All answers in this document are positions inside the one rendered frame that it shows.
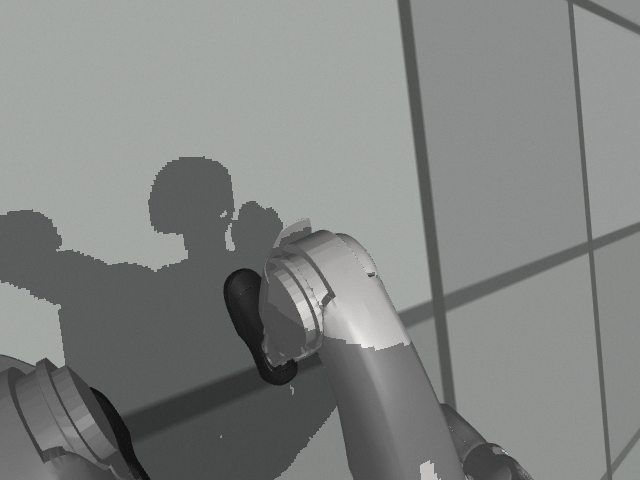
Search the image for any right robot hand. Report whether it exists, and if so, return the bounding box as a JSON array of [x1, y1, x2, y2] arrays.
[[440, 403, 488, 475]]

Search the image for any right robot foot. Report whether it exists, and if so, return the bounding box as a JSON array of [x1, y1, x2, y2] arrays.
[[224, 268, 297, 385]]

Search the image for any right robot arm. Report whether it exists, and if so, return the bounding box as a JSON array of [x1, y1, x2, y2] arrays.
[[463, 443, 534, 480]]

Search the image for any left robot foot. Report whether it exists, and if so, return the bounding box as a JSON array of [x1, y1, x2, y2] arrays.
[[89, 387, 151, 480]]

